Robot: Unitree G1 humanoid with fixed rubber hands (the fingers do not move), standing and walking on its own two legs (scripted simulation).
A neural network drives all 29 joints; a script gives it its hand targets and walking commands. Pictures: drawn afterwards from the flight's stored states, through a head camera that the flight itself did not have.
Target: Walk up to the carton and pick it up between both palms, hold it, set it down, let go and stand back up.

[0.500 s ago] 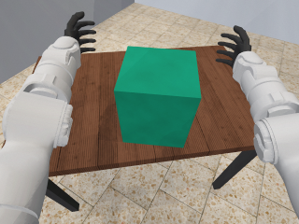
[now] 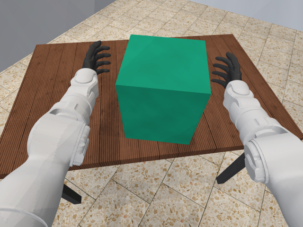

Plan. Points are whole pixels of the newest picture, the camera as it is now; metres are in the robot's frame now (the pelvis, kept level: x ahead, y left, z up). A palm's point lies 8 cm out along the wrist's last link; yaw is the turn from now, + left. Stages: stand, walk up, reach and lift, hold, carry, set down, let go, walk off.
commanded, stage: reach and lift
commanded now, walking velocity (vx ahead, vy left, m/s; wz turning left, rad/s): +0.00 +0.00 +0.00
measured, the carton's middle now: (161, 93) +0.48 -0.05 +0.05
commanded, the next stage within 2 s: none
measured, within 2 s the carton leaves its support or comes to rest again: neither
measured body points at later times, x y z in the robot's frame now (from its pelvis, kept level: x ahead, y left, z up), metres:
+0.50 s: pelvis -0.01 +0.00 -0.01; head +0.07 +0.01 +0.44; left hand +0.50 +0.11 +0.12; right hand +0.45 -0.21 +0.11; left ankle +0.00 +0.14 -0.74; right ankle +0.02 -0.14 -0.74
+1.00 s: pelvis +0.00 +0.01 +0.00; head +0.07 +0.02 +0.45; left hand +0.50 +0.10 +0.12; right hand +0.45 -0.20 +0.11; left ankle -0.01 +0.14 -0.74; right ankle +0.02 -0.14 -0.74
